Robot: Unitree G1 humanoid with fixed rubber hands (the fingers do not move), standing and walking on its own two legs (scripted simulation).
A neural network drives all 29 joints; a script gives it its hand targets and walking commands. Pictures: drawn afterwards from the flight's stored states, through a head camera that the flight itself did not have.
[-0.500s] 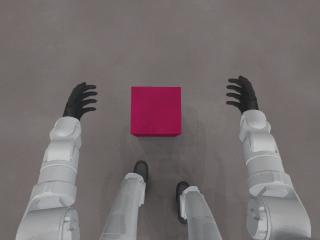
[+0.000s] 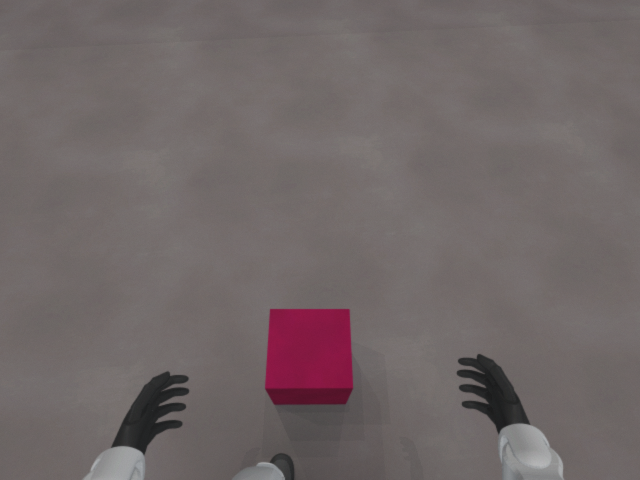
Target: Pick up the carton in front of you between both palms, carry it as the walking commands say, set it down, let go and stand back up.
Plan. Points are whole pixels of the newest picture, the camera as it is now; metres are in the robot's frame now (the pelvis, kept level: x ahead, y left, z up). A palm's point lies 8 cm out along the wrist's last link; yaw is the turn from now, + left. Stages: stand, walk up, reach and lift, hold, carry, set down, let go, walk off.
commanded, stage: let go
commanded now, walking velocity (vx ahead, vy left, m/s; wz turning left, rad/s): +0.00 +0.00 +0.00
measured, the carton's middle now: (309, 359) +0.42 +0.04 -0.64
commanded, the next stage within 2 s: stand in 0.54 s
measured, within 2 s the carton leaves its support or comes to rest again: neither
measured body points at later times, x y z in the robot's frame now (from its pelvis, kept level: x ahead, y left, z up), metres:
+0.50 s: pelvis +0.01 -0.01 +0.00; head +0.03 +0.00 +0.45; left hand +0.18 +0.23 -0.07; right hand +0.18 -0.24 -0.07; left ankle +0.04 +0.11 -0.73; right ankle -0.05 -0.12 -0.73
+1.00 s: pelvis +0.03 +0.01 +0.00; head +0.04 +0.03 +0.45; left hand +0.16 +0.29 -0.11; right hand +0.16 -0.30 -0.08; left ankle +0.04 +0.11 -0.73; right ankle -0.05 -0.12 -0.73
